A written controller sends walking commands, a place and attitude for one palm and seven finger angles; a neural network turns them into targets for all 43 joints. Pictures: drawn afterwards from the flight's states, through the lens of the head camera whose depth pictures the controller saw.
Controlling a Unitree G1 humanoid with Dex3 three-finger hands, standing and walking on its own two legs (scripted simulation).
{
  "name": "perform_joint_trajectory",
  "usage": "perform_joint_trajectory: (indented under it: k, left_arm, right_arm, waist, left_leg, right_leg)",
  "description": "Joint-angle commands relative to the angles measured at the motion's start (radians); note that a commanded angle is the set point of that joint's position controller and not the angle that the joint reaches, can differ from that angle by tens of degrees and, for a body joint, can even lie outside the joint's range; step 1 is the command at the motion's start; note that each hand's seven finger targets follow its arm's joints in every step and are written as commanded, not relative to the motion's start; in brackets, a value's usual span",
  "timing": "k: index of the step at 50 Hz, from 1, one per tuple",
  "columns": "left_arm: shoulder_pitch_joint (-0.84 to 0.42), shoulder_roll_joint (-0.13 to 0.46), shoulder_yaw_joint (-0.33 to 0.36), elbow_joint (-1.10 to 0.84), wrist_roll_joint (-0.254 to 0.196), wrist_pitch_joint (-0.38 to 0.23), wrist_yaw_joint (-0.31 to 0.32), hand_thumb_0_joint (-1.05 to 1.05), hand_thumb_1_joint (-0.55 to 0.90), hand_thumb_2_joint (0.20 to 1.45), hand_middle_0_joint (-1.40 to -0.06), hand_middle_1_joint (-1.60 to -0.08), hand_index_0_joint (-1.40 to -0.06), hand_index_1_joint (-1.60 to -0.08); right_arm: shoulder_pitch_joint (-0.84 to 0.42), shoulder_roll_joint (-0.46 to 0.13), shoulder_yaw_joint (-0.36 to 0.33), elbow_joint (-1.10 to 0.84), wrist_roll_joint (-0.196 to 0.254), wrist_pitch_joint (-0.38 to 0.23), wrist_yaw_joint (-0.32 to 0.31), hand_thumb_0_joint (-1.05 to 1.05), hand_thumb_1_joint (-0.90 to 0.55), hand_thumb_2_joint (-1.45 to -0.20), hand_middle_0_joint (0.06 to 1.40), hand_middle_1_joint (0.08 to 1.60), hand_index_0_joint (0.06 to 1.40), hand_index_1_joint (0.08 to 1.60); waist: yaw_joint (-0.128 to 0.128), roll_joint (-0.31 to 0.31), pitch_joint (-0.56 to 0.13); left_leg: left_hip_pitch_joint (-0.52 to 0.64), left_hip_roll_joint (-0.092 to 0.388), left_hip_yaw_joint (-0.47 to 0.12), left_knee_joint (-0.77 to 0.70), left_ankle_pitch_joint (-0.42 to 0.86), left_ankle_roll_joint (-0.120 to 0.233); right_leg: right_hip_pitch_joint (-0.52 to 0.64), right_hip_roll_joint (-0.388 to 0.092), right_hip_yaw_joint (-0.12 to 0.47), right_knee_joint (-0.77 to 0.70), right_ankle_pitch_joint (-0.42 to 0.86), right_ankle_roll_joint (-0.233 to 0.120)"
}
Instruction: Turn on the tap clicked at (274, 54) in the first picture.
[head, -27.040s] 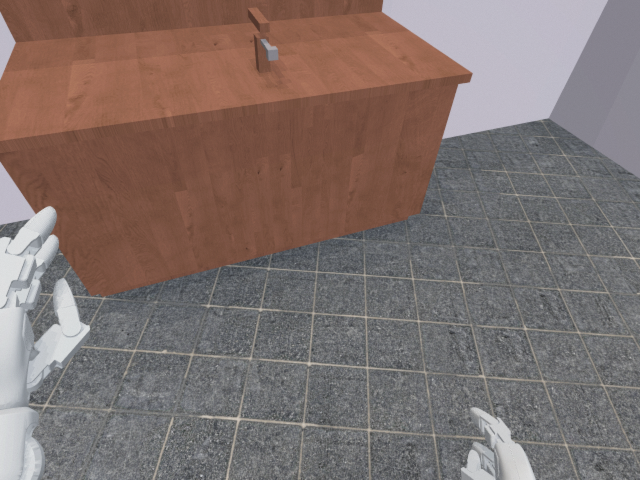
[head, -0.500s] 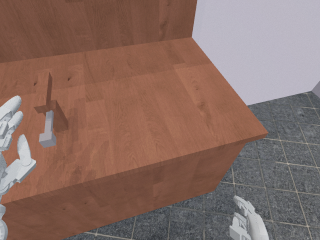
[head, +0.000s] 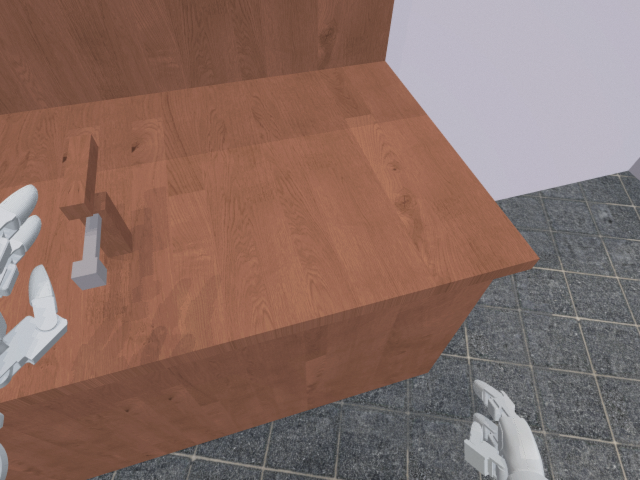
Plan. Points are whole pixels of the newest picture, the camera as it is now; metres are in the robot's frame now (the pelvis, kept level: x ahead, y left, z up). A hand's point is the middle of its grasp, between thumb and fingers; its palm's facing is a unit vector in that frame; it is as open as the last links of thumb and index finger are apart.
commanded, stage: shuffle to correct the standing spot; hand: left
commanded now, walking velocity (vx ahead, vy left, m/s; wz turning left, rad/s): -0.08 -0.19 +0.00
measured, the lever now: (89, 273) +0.33 +0.31 +0.06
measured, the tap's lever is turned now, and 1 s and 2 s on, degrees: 0 0 0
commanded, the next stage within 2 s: come to a stop and stand still in 0.96 s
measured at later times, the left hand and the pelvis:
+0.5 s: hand (58, 320) +0.22 +0.24 +0.17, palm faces +0.32 -0.85 -0.42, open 7.4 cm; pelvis +0.01 +0.00 +0.00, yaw +0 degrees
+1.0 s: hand (59, 321) +0.22 +0.23 +0.18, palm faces +0.32 -0.83 -0.45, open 7.4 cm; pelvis +0.00 +0.00 +0.00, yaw +1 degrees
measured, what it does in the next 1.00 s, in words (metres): stands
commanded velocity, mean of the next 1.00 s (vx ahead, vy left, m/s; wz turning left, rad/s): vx -0.14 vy -0.18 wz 0.00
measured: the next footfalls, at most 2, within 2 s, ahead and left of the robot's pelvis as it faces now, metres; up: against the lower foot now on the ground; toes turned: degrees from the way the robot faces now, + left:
none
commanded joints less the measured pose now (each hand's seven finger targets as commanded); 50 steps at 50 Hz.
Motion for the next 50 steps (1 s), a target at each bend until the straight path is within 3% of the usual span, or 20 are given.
perform_joint_trajectory:
  k: [1,3,6,8,10,13,19,21,23,26,28,29,32,36,40,44,46,48,49,50]
  left_arm:
    - [-0.028,0.154,0.124,-0.184,-0.01,-0.052,0.028,0.0,0.9,0.9,-0.2,-0.3,-0.2,-0.3]
    - [-0.025,0.166,0.126,-0.191,-0.012,-0.044,0.034,0.0,0.9,0.9,-0.2,-0.3,-0.2,-0.3]
    - [-0.063,0.159,0.115,-0.2,-0.007,-0.047,0.034,0.0,0.9,0.9,-0.2,-0.3,-0.2,-0.3]
    - [-0.06,0.174,0.125,-0.219,-0.005,-0.047,0.037,0.0,0.9,0.9,-0.2,-0.3,-0.2,-0.3]
    - [-0.071,0.163,0.121,-0.205,0.003,-0.046,0.034,0.0,0.9,0.9,-0.2,-0.3,-0.2,-0.3]
    - [-0.051,0.152,0.107,-0.202,0.004,-0.042,0.028,0.0,0.9,0.9,-0.2,-0.3,-0.2,-0.3]
    - [-0.018,0.142,0.106,-0.181,-0.003,-0.042,0.018,0.0,0.9,0.9,-0.2,-0.3,-0.2,-0.3]
    - [-0.031,0.142,0.106,-0.173,-0.007,-0.037,0.017,0.0,0.9,0.9,-0.2,-0.3,-0.2,-0.3]
    - [-0.028,0.166,0.123,-0.186,-0.012,-0.035,0.023,0.0,0.9,0.9,-0.2,-0.3,-0.2,-0.3]
    - [-0.039,0.151,0.114,-0.166,-0.013,-0.034,0.027,0.0,0.9,0.9,-0.2,-0.3,-0.2,-0.3]
    - [-0.051,0.163,0.115,-0.182,-0.015,-0.031,0.031,0.0,0.9,0.9,-0.2,-0.3,-0.2,-0.3]
    - [-0.06,0.141,0.095,-0.173,-0.013,-0.034,0.031,0.0,0.9,0.9,-0.2,-0.3,-0.2,-0.3]
    - [-0.071,0.159,0.112,-0.184,-0.007,-0.037,0.034,0.0,0.9,0.9,-0.2,-0.3,-0.2,-0.3]
    - [-0.06,0.149,0.106,-0.195,-0.003,-0.041,0.031,0.0,0.9,0.9,-0.2,-0.3,-0.2,-0.3]
    - [-0.042,0.165,0.121,-0.22,-0.003,-0.044,0.025,0.0,0.9,0.9,-0.2,-0.3,-0.2,-0.3]
    - [-0.001,0.146,0.116,-0.193,-0.01,-0.043,0.02,0.0,0.9,0.9,-0.2,-0.3,-0.2,-0.3]
    - [-0.009,0.16,0.138,-0.191,-0.007,-0.053,0.022,0.0,0.9,0.9,-0.2,-0.3,-0.2,-0.3]
    - [-0.018,0.179,0.155,-0.209,-0.005,-0.064,0.028,0.0,0.9,0.9,-0.2,-0.3,-0.2,-0.3]
    - [0.006,0.15,0.135,-0.178,-0.008,-0.063,0.026,0.0,0.9,0.9,-0.2,-0.3,-0.2,-0.3]
    - [0.0,0.164,0.15,-0.181,-0.006,-0.061,0.027,0.0,0.9,0.9,-0.2,-0.3,-0.2,-0.3]
  right_arm:
    - [-0.042,-0.112,-0.047,-0.141,0.002,-0.049,-0.007,0.0,-0.9,-0.9,0.2,0.3,0.2,0.3]
    - [-0.054,-0.11,-0.043,-0.134,0.008,-0.049,-0.012,0.0,-0.9,-0.9,0.2,0.3,0.2,0.3]
    - [-0.056,-0.115,-0.037,-0.135,-0.003,-0.049,-0.013,0.0,-0.9,-0.9,0.2,0.3,0.2,0.3]
    - [-0.077,-0.116,-0.035,-0.135,0.0,-0.048,-0.016,0.0,-0.9,-0.9,0.2,0.3,0.2,0.3]
    - [-0.073,-0.121,-0.037,-0.14,-0.006,-0.046,-0.013,0.0,-0.9,-0.9,0.2,0.3,0.2,0.3]
    - [-0.075,-0.115,-0.037,-0.143,0.002,-0.048,-0.007,0.0,-0.9,-0.9,0.2,0.3,0.2,0.3]
    - [-0.051,-0.118,-0.037,-0.14,-0.007,-0.043,0.0,0.0,-0.9,-0.9,0.2,0.3,0.2,0.3]
    - [-0.049,-0.118,-0.043,-0.143,-0.002,-0.045,0.0,0.0,-0.9,-0.9,0.2,0.3,0.2,0.3]
    - [-0.053,-0.113,-0.044,-0.14,0.005,-0.044,-0.004,0.0,-0.9,-0.9,0.2,0.3,0.2,0.3]
    - [-0.05,-0.112,-0.04,-0.136,-0.002,-0.04,-0.004,0.0,-0.9,-0.9,0.2,0.3,0.2,0.3]
    - [-0.063,-0.11,-0.04,-0.134,0.008,-0.04,-0.008,0.0,-0.9,-0.9,0.2,0.3,0.2,0.3]
    - [-0.058,-0.111,-0.033,-0.13,-0.001,-0.036,-0.006,0.0,-0.9,-0.9,0.2,0.3,0.2,0.3]
    - [-0.063,-0.117,-0.041,-0.137,0.0,-0.04,-0.006,0.0,-0.9,-0.9,0.2,0.3,0.2,0.3]
    - [-0.07,-0.12,-0.039,-0.142,-0.003,-0.038,-0.006,0.0,-0.9,-0.9,0.2,0.3,0.2,0.3]
    - [-0.068,-0.122,-0.046,-0.155,-0.002,-0.042,-0.007,0.0,-0.9,-0.9,0.2,0.3,0.2,0.3]
    - [-0.061,-0.116,-0.04,-0.149,-0.004,-0.035,-0.006,0.0,-0.9,-0.9,0.2,0.3,0.2,0.3]
    - [-0.061,-0.115,-0.046,-0.148,-0.005,-0.04,-0.008,0.0,-0.9,-0.9,0.2,0.3,0.2,0.3]
    - [-0.064,-0.109,-0.05,-0.135,-0.002,-0.049,-0.013,0.0,-0.9,-0.9,0.2,0.3,0.2,0.3]
    - [-0.054,-0.109,-0.044,-0.133,-0.008,-0.042,-0.009,0.0,-0.9,-0.9,0.2,0.3,0.2,0.3]
    - [-0.053,-0.112,-0.055,-0.14,-0.002,-0.046,-0.011,0.0,-0.9,-0.9,0.2,0.3,0.2,0.3]
  waist:
    - [-0.008,-0.039,-0.169]
    - [-0.011,-0.032,-0.16]
    - [-0.009,-0.009,-0.141]
    - [-0.007,0.069,-0.145]
    - [-0.002,0.105,-0.143]
    - [-0.003,0.122,-0.166]
    - [-0.004,0.07,-0.181]
    - [-0.005,0.024,-0.17]
    - [-0.011,0.025,-0.176]
    - [-0.012,-0.016,-0.162]
    - [-0.015,0.001,-0.154]
    - [-0.016,-0.001,-0.148]
    - [-0.008,0.028,-0.146]
    - [-0.002,0.079,-0.166]
    - [0.004,0.097,-0.19]
    - [-0.001,0.057,-0.201]
    - [0.001,0.032,-0.192]
    - [-0.006,0.025,-0.199]
    - [-0.006,0.014,-0.216]
    - [-0.003,-0.008,-0.207]
  left_leg:
    - [0.07,0.029,-0.045,0.02,-0.046,0.066]
    - [0.115,0.026,-0.046,0.03,-0.065,0.067]
    - [0.071,0.055,-0.079,-0.05,-0.073,0.08]
    - [0.069,0.085,-0.112,-0.11,-0.026,0.09]
    - [0.015,0.124,-0.142,-0.153,0.016,0.099]
    - [0.029,0.13,-0.146,-0.148,0.11,0.092]
    - [0.038,0.109,-0.11,-0.104,0.132,0.078]
    - [0.039,0.085,-0.091,-0.075,0.07,0.07]
    - [0.075,0.063,-0.079,-0.053,0.053,0.065]
    - [0.067,0.046,-0.062,-0.026,0.01,0.067]
    - [0.095,0.038,-0.064,-0.019,0.012,0.066]
    - [0.079,0.042,-0.069,-0.034,0.015,0.07]
    - [0.071,0.058,-0.082,-0.058,0.017,0.075]
    - [0.055,0.1,-0.117,-0.11,0.126,0.085]
    - [0.071,0.126,-0.124,-0.095,0.294,0.078]
    - [0.06,0.108,-0.098,-0.066,0.271,0.069]
    - [0.048,0.099,-0.085,-0.042,0.242,0.067]
    - [0.067,0.077,-0.073,-0.009,0.216,0.061]
    - [0.059,0.07,-0.066,-0.01,0.168,0.063]
    - [0.06,0.056,-0.057,0.005,0.091,0.063]
  right_leg:
    - [-0.015,-0.252,0.242,-0.165,-0.004,0.057]
    - [-0.07,-0.262,0.258,-0.181,-0.057,0.039]
    - [-0.043,-0.222,0.216,-0.158,-0.09,0.057]
    - [0.0,-0.192,0.19,-0.124,-0.03,0.069]
    - [0.071,-0.158,0.15,-0.083,0.03,0.097]
    - [0.117,-0.152,0.13,-0.06,0.109,0.081]
    - [0.127,-0.162,0.133,-0.083,0.155,0.066]
    - [0.099,-0.182,0.169,-0.105,0.136,0.057]
    - [0.069,-0.206,0.197,-0.119,0.132,0.036]
    - [0.036,-0.219,0.213,-0.147,0.07,0.048]
    - [0.01,-0.233,0.229,-0.155,0.056,0.033]
    - [0.014,-0.223,0.209,-0.151,0.041,0.037]
    - [0.025,-0.21,0.207,-0.141,0.043,0.057]
    - [0.096,-0.171,0.155,-0.092,0.135,0.078]
    - [0.133,-0.171,0.133,-0.06,0.25,0.08]
    - [0.137,-0.186,0.137,-0.068,0.273,0.072]
    - [0.116,-0.203,0.152,-0.076,0.286,0.079]
    - [0.081,-0.232,0.18,-0.081,0.322,0.063]
    - [0.086,-0.231,0.175,-0.084,0.263,0.068]
    - [0.055,-0.24,0.2,-0.104,0.209,0.078]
